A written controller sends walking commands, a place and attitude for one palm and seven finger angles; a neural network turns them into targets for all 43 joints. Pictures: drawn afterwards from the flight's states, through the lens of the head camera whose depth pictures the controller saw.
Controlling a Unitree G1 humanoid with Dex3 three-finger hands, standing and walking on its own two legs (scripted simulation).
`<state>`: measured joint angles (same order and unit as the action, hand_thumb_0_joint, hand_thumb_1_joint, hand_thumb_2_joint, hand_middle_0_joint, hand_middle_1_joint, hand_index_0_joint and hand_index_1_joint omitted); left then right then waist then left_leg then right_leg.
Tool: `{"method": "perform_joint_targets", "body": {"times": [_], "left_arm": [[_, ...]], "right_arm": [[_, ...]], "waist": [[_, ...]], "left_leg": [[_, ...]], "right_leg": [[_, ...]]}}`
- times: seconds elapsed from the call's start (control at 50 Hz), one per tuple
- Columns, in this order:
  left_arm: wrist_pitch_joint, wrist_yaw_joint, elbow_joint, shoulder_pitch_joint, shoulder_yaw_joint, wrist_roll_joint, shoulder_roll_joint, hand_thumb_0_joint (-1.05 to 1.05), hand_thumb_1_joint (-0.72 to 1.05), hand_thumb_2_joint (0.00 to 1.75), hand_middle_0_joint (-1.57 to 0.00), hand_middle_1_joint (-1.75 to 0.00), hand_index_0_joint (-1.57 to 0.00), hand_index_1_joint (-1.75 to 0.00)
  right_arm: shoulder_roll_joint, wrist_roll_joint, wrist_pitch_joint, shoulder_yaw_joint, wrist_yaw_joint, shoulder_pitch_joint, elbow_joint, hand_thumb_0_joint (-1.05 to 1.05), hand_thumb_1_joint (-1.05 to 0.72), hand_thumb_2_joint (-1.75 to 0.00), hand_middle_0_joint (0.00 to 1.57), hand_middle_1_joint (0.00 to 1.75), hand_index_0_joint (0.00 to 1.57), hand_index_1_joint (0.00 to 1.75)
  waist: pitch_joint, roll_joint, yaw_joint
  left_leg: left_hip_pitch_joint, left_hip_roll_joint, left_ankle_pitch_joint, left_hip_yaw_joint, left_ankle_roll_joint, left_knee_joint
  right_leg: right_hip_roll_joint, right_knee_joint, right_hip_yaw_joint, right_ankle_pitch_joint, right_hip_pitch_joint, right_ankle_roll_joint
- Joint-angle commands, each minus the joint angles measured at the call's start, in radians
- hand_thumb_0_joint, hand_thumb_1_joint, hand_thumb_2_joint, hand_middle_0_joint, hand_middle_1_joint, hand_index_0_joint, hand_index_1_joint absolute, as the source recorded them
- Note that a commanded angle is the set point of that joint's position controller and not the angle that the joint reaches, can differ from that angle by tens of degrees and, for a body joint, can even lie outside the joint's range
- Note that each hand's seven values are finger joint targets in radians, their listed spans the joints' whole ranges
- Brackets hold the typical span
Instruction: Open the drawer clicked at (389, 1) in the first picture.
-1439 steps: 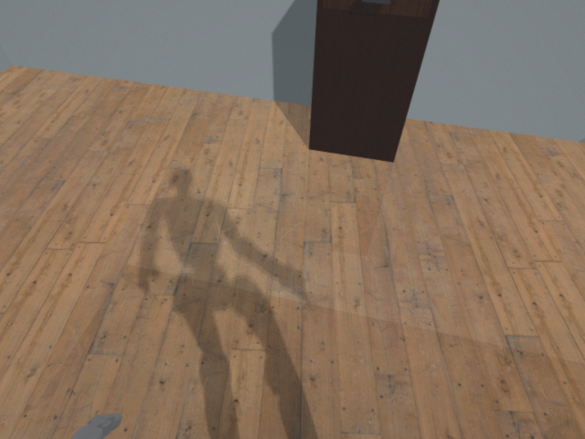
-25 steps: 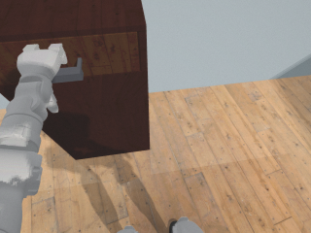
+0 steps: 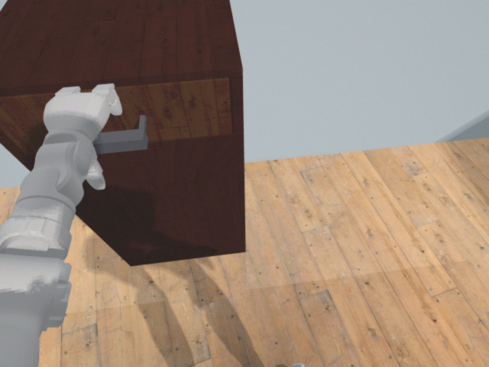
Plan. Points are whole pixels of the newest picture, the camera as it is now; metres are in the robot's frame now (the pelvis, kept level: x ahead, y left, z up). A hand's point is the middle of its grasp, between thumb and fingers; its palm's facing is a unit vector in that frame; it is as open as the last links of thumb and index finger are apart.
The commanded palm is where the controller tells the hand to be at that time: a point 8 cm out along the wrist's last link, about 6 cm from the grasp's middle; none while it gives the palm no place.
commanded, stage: lift the fingers back up to retry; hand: left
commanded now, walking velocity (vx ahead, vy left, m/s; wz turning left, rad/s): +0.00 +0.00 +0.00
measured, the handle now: (117, 132) +0.52 +0.24 +0.06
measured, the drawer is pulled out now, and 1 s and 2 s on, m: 0.00 0.00 0.00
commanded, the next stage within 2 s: re-aim the fingers above the handle in 0.26 s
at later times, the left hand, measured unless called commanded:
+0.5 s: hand (88, 129) +0.47 +0.25 +0.11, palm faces -0.03 +0.00 -1.00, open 13.7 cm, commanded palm +0.45 +0.25 +0.17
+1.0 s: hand (97, 128) +0.47 +0.24 +0.11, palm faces -0.02 +0.00 -1.00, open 13.8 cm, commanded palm +0.45 +0.25 +0.17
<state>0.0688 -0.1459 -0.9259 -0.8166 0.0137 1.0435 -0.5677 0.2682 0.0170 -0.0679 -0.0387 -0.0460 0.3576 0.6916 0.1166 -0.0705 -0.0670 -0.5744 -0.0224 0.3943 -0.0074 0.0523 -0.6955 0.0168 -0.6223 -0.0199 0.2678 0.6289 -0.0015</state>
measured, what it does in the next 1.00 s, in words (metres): stands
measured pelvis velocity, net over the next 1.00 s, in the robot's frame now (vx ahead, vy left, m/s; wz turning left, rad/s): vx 0.00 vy -0.01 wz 0.00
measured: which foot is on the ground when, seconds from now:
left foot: down 0.00-1.00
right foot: down 0.00-1.00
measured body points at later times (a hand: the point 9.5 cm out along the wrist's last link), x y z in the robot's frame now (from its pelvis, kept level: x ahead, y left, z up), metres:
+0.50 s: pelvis +0.01 -0.01 +0.01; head +0.08 -0.02 +0.45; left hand +0.47 +0.25 +0.16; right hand +0.09 -0.28 -0.13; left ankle -0.04 +0.08 -0.72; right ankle +0.01 -0.13 -0.72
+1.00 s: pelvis +0.00 -0.01 +0.01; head +0.07 -0.02 +0.45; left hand +0.47 +0.24 +0.16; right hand +0.06 -0.28 -0.13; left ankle -0.04 +0.08 -0.72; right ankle +0.01 -0.13 -0.72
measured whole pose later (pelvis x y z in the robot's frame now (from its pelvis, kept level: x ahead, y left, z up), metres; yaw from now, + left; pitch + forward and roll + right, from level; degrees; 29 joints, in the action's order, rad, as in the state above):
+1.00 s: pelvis +0.00 -0.01 +0.01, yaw +0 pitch +14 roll -1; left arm 0.06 -0.11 -0.90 -0.83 0.03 1.04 -0.56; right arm 0.27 0.02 -0.09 -0.03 -0.05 0.32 0.69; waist 0.10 -0.06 -0.05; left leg -0.49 -0.02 0.37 -0.01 0.04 -0.63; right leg 0.02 -0.58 -0.02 0.26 0.56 0.01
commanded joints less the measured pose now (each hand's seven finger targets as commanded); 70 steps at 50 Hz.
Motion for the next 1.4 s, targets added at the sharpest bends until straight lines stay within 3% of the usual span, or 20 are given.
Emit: {"method": "perform_joint_targets", "body": {"times": [0.0, 0.12, 0.3, 0.36, 0.4, 0.44, 0.48, 0.52, 0.56, 0.72, 0.74, 0.84, 0.9, 0.96, 1.0, 1.06, 1.2, 1.28, 1.36, 1.38], "left_arm": [[-0.014, -0.055, 0.295, -0.559, -0.097, -0.019, -0.310, 0.00, -0.50, 0.30, -0.30, -1.20, -0.30, -1.20], [-0.041, -0.015, 0.227, -0.533, -0.065, -0.020, -0.277, 0.00, -0.50, 0.30, -0.30, -1.20, -0.30, -1.20], [-0.004, 0.010, 0.275, -0.486, -0.085, -0.018, -0.291, 0.00, -0.50, 0.30, -0.30, -1.20, -0.30, -1.20], [-0.004, 0.008, 0.273, -0.469, -0.051, -0.019, -0.241, 0.00, -0.50, 0.30, -0.30, -1.20, -0.30, -1.20], [-0.013, 0.010, 0.237, -0.444, -0.089, -0.016, -0.290, 0.00, -0.50, 0.30, -0.30, -1.20, -0.30, -1.20], [-0.025, 0.009, 0.224, -0.462, -0.063, -0.014, -0.269, 0.00, -0.50, 0.30, -0.30, -1.20, -0.30, -1.20], [-0.030, 0.012, 0.235, -0.478, -0.041, -0.015, -0.246, 0.00, -0.50, 0.30, -0.30, -1.20, -0.30, -1.20], [-0.026, 0.016, 0.213, -0.490, -0.062, -0.012, -0.283, 0.00, -0.50, 0.30, -0.30, -1.20, -0.30, -1.20], [-0.025, 0.019, 0.218, -0.464, -0.072, -0.011, -0.288, 0.00, -0.50, 0.30, -0.30, -1.20, -0.30, -1.20], [0.001, 0.028, 0.217, -0.464, -0.073, -0.011, -0.300, 0.00, -0.50, 0.30, -0.30, -1.20, -0.30, -1.20], [0.001, 0.028, 0.219, -0.471, -0.041, -0.011, -0.260, 0.00, -0.50, 0.30, -0.30, -1.20, -0.30, -1.20], [0.006, 0.009, 0.247, -0.497, -0.047, -0.016, -0.248, 0.00, -0.50, 0.30, -0.30, -1.20, -0.30, -1.20], [-0.006, -0.007, 0.223, -0.489, -0.109, -0.010, -0.321, 0.00, -0.50, 0.30, -0.30, -1.20, -0.30, -1.20], [-0.025, -0.021, 0.206, -0.500, -0.083, 0.001, -0.296, 0.00, -0.50, 0.30, -0.30, -1.20, -0.30, -1.20], [-0.028, -0.022, 0.199, -0.485, -0.125, 0.006, -0.349, 0.00, -0.50, 0.30, -0.30, -1.20, -0.30, -1.20], [-0.038, -0.019, 0.192, -0.473, -0.092, 0.006, -0.309, 0.00, -0.50, 0.30, -0.30, -1.20, -0.30, -1.20], [-0.029, -0.002, 0.196, -0.482, -0.108, 0.006, -0.334, 0.00, -0.50, 0.30, -0.30, -1.20, -0.30, -1.20], [-0.023, 0.010, 0.215, -0.488, -0.052, 0.000, -0.268, 0.00, -0.50, 0.30, -0.30, -1.20, -0.30, -1.20], [-0.021, 0.020, 0.279, -0.516, 0.075, -0.030, -0.093, 0.00, -0.50, 0.30, -0.30, -1.20, -0.30, -1.20], [-0.022, 0.014, 0.277, -0.509, 0.012, -0.031, -0.158, 0.00, -0.50, 0.30, -0.30, -1.20, -0.30, -1.20]], "right_arm": [[0.151, 0.005, 0.021, -0.052, -0.006, 0.071, -0.077, 0.00, -0.90, -0.90, 0.20, 0.30, 0.20, 0.30], [0.146, 0.010, 0.011, -0.042, -0.006, 0.048, -0.075, 0.00, -0.90, -0.90, 0.20, 0.30, 0.20, 0.30], [0.145, 0.000, 0.000, -0.044, -0.008, 0.030, -0.098, 0.00, -0.90, -0.90, 0.20, 0.30, 0.20, 0.30], [0.137, 0.002, 0.001, -0.044, -0.003, 0.021, -0.097, 0.00, -0.90, -0.90, 0.20, 0.30, 0.20, 0.30], [0.147, 0.005, -0.007, -0.043, -0.004, 0.017, -0.095, 0.00, -0.90, -0.90, 0.20, 0.30, 0.20, 0.30], [0.144, 0.010, -0.009, -0.042, -0.004, 0.015, -0.094, 0.00, -0.90, -0.90, 0.20, 0.30, 0.20, 0.30], [0.144, 0.009, -0.008, -0.043, -0.004, 0.013, -0.096, 0.00, -0.90, -0.90, 0.20, 0.30, 0.20, 0.30], [0.148, 0.009, -0.008, -0.042, -0.010, 0.016, -0.089, 0.00, -0.90, -0.90, 0.20, 0.30, 0.20, 0.30], [0.145, 0.008, -0.009, -0.041, -0.012, 0.016, -0.097, 0.00, -0.90, -0.90, 0.20, 0.30, 0.20, 0.30], [0.145, 0.012, -0.006, -0.041, -0.018, 0.015, -0.102, 0.00, -0.90, -0.90, 0.20, 0.30, 0.20, 0.30], [0.143, 0.013, -0.004, -0.041, -0.017, 0.016, -0.103, 0.00, -0.90, -0.90, 0.20, 0.30, 0.20, 0.30], [0.142, 0.009, 0.004, -0.048, -0.011, 0.029, -0.094, 0.00, -0.90, -0.90, 0.20, 0.30, 0.20, 0.30], [0.150, 0.007, 0.001, -0.044, -0.012, 0.025, -0.092, 0.00, -0.90, -0.90, 0.20, 0.30, 0.20, 0.30], [0.143, 0.007, 0.008, -0.040, -0.009, 0.021, -0.092, 0.00, -0.90, -0.90, 0.20, 0.30, 0.20, 0.30], [0.149, 0.007, 0.005, -0.040, -0.010, 0.022, -0.092, 0.00, -0.90, -0.90, 0.20, 0.30, 0.20, 0.30], [0.143, 0.011, 0.008, -0.038, -0.009, 0.012, -0.101, 0.00, -0.90, -0.90, 0.20, 0.30, 0.20, 0.30], [0.149, 0.008, 0.011, -0.040, -0.017, 0.022, -0.104, 0.00, -0.90, -0.90, 0.20, 0.30, 0.20, 0.30], [0.146, 0.011, 0.015, -0.043, -0.015, 0.021, -0.104, 0.00, -0.90, -0.90, 0.20, 0.30, 0.20, 0.30], [0.139, 0.010, 0.021, -0.053, -0.003, 0.023, -0.098, 0.00, -0.90, -0.90, 0.20, 0.30, 0.20, 0.30], [0.142, 0.010, 0.021, -0.056, -0.004, 0.028, -0.090, 0.00, -0.90, -0.90, 0.20, 0.30, 0.20, 0.30]], "waist": [[0.462, -0.037, -0.007], [0.366, 0.004, -0.009], [0.445, -0.006, 0.017], [0.408, 0.005, 0.012], [0.389, 0.029, 0.018], [0.358, 0.029, 0.010], [0.371, 0.025, 0.005], [0.364, 0.033, 0.000], [0.389, 0.030, 0.014], [0.369, 0.028, 0.009], [0.356, 0.015, 0.004], [0.376, 0.018, -0.001], [0.383, 0.033, 0.012], [0.372, 0.014, 0.013], [0.394, 0.028, 0.022], [0.366, 0.019, 0.018], [0.403, 0.041, 0.017], [0.370, 0.018, 0.003], [0.355, 0.003, -0.027], [0.361, 0.009, -0.012]], "left_leg": [[0.306, 0.024, -0.669, 0.043, -0.032, 0.064], [0.275, 0.018, -0.638, 0.038, -0.026, 0.091], [0.295, 0.008, -0.674, 0.022, -0.022, 0.084], [0.281, 0.009, -0.670, 0.022, -0.019, 0.085], [0.253, 0.009, -0.634, 0.017, -0.019, 0.093], [0.234, 0.006, -0.582, 0.016, -0.017, 0.101], [0.244, 0.005, -0.552, 0.012, -0.015, 0.105], [0.226, 0.004, -0.526, 0.009, -0.011, 0.106], [0.228, 0.002, -0.536, 0.009, -0.011, 0.108], [0.206, 0.001, -0.490, 0.006, -0.008, 0.112], [0.213, 0.001, -0.489, 0.006, -0.010, 0.112], [0.252, 0.009, -0.532, 0.018, -0.013, 0.104], [0.223, 0.006, -0.509, 0.011, -0.013, 0.113], [0.206, 0.005, -0.500, 0.008, -0.014, 0.118], [0.204, 0.005, -0.516, 0.006, -0.014, 0.118], [0.201, 0.006, -0.493, 0.001, -0.014, 0.123], [0.210, 0.007, -0.501, 0.000, -0.009, 0.125], [0.234, 0.009, -0.494, 0.004, -0.010, 0.121], [0.315, 0.016, -0.540, 0.022, -0.013, 0.106], [0.308, 0.017, -0.531, 0.023, -0.014, 0.109]], "right_leg": [[0.035, 0.028, -0.015, -0.330, -0.264, 0.032], [0.030, 0.047, -0.017, -0.337, -0.279, 0.032], [0.025, 0.042, -0.001, -0.398, -0.346, 0.034], [0.024, 0.041, -0.005, -0.399, -0.329, 0.032], [0.024, 0.047, -0.003, -0.389, -0.346, 0.034], [0.023, 0.048, -0.006, -0.371, -0.331, 0.034], [0.022, 0.054, -0.002, -0.355, -0.330, 0.033], [0.019, 0.056, 0.002, -0.357, -0.337, 0.033], [0.019, 0.050, 0.003, -0.365, -0.360, 0.034], [0.018, 0.056, 0.008, -0.341, -0.354, 0.034], [0.020, 0.055, 0.005, -0.331, -0.333, 0.035], [0.026, 0.051, -0.002, -0.321, -0.303, 0.035], [0.024, 0.053, 0.003, -0.322, -0.338, 0.036], [0.021, 0.047, 0.001, -0.325, -0.336, 0.037], [0.022, 0.049, 0.005, -0.343, -0.367, 0.037], [0.021, 0.052, 0.001, -0.325, -0.348, 0.034], [0.018, 0.057, 0.008, -0.342, -0.380, 0.033], [0.021, 0.060, 0.004, -0.317, -0.324, 0.032], [0.029, 0.070, -0.005, -0.280, -0.242, 0.032], [0.029, 0.070, -0.003, -0.282, -0.261, 0.034]]}}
